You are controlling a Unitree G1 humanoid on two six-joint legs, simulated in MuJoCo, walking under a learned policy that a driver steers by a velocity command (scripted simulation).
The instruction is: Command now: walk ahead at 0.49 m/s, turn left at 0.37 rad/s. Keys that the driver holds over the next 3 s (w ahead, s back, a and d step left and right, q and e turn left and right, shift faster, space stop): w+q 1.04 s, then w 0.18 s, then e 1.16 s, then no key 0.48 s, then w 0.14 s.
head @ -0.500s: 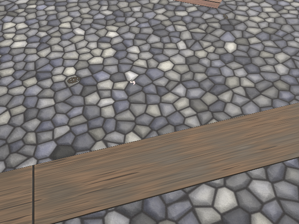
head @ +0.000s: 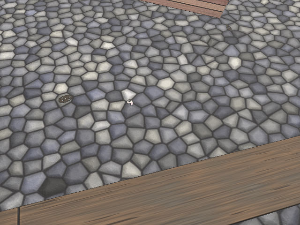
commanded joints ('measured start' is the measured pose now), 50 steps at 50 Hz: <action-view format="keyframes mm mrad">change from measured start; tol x32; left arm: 1 43 78 24 -55 15 14 16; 50 -7 138 42 -182 31 18 1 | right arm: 1 -81 -155 -28 -93 0 -21 -28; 50 -2 -172 -61 -333 5 16 -22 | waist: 1 56 93 13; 13 46 129 -62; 16 80 -341 -291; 36 95 -41 61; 42 -39 293 -431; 50 56 58 -92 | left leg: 1 -134 269 -316 -265 -184 184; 12 -4 255 -401 -25 -216 102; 18 -609 138 -166 911 -339 -43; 39 -89 67 109 229 -49 45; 42 653 450 -868 -23 -299 350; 50 7 252 -329 -115 190 193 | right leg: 1 -6 -36 9 -157 109 44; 13 293 66 4 -681 193 42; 16 821 -385 720 -822 -183 -197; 35 568 -206 -191 -918 413 -103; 39 582 -181 -277 -566 952 -50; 40 424 -141 -296 -311 852 -10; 42 -176 127 -45 278 -326 56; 50 -49 -23 8 -115 67 63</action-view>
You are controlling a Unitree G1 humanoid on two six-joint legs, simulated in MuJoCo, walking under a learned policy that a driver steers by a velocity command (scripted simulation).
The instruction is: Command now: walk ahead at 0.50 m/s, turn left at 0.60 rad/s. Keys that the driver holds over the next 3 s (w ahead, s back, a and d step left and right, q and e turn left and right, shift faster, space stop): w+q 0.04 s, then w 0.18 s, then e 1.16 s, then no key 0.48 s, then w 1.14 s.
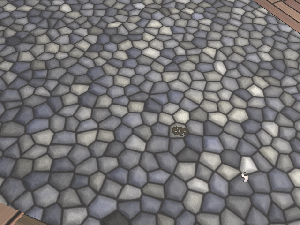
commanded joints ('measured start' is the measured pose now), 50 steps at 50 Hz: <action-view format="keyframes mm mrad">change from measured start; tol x32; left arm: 1 -1 63 17 -76 25 13 7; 50 256 -21 -16 -193 24 153 32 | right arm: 1 -17 -171 -47 -74 1 -22 -30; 25 364 -72 54 36 17 -34 -41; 43 -309 7 47 -261 -13 36 -82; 50 -62 -144 -30 -166 -42 10 -64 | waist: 1 29 62 -103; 21 -102 37 -11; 26 127 -127 -610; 33 -37 14 -110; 47 15 -200 -97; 50 35 149 -239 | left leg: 1 36 233 -257 -195 289 182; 20 185 207 -234 421 127 56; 23 -23 119 -50 884 91 -19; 24 -455 2 37 1430 -700 -140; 25 -662 23 -42 1732 -774 -233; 43 -385 40 -93 372 54 -224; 50 417 418 -337 28 369 1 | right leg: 1 -13 12 -8 -148 135 30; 20 -49 25 50 -777 765 -33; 23 474 53 -51 -795 1077 -83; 25 1239 -300 423 -358 1736 -399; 28 943 -259 503 -559 853 -401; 32 180 -174 426 -728 714 -351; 47 224 29 516 -700 109 -184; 50 -40 258 299 -216 -373 -48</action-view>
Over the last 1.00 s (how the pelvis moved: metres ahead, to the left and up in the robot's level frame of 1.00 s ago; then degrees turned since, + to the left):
0.45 0.10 0.00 36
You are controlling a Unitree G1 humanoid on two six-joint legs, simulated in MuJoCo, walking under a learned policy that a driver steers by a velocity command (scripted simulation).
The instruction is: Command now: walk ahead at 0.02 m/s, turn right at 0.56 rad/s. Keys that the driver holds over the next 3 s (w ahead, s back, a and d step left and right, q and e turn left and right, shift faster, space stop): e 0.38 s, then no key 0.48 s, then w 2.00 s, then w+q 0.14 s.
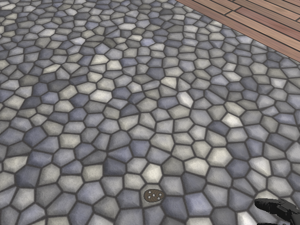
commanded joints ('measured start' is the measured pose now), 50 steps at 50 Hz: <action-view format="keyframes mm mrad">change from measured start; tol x32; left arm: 1 60 67 22 -110 -7 -34 -15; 50 29 91 37 51 -18 -77 -55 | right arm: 1 212 -208 -79 3 -35 -3 12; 50 96 -83 -32 128 36 -32 12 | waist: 1 -54 276 -161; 21 -66 157 -46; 25 -12 -284 -154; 50 -15 -115 148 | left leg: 1 487 498 -501 -127 328 284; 19 123 364 2 -179 -5 224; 27 -425 136 33 681 -350 -63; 42 252 180 3 -24 276 -23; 50 -161 62 115 226 -235 58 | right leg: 1 -444 20 -7 400 -428 34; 7 -363 -92 -204 771 29 119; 22 99 -119 -376 -129 99 -10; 25 383 -597 247 -251 645 -322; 41 70 -316 -70 -249 323 -131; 50 103 -395 168 -363 -468 -216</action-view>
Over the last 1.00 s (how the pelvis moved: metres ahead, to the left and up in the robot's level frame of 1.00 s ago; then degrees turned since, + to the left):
0.40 -0.06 -0.16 -17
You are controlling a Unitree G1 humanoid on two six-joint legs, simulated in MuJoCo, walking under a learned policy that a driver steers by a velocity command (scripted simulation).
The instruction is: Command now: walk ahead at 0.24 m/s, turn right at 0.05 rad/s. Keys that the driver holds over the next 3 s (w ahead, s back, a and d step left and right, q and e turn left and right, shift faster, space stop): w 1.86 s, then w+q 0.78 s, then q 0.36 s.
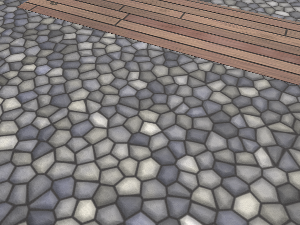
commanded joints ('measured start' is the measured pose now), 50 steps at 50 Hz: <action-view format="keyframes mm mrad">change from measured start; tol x32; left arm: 1 54 189 58 -44 -18 -33 16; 21 -398 88 21 -203 -22 -96 -43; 28 186 233 77 -51 -6 -94 -24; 50 77 264 56 91 -25 -73 1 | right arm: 1 -112 -63 -8 -96 18 -65 2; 6 344 -260 -78 42 4 -118 37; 50 -183 -149 -9 -139 6 -97 53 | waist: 1 38 -134 175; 6 -145 326 35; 22 -61 111 117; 28 141 -205 -430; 32 4 -35 8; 50 -3 -80 38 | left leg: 1 -250 -20 28 67 -41 63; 4 23 -14 -5 -75 8 116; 7 518 349 -724 -391 162 348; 21 271 176 -84 -473 561 168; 25 306 154 -29 -124 1099 121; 28 -384 -84 -159 685 -160 45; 42 -277 73 6 5 496 -16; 50 -126 -5 45 -187 306 74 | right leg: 1 -9 -307 480 -319 -362 -202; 8 -820 -25 104 698 -134 20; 23 -287 -23 -66 -69 352 -20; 26 359 -91 28 -56 375 -137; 27 740 -404 550 -115 176 -315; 35 -2 -256 223 -479 310 -219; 50 245 -283 97 -257 597 -107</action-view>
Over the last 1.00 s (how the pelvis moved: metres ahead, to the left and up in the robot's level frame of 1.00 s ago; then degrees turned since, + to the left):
0.09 -0.03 0.00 -19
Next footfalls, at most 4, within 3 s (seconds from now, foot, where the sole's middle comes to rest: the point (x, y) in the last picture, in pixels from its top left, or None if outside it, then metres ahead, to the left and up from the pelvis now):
0.52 right None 0.40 -0.08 -0.76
1.02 left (118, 196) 0.68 0.17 -0.76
1.58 right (164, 144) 0.98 -0.05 -0.76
2.14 left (123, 105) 1.28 0.19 -0.76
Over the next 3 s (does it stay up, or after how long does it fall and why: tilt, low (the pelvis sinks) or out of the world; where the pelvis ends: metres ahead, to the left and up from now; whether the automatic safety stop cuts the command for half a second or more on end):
stays up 1.52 0.15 0.02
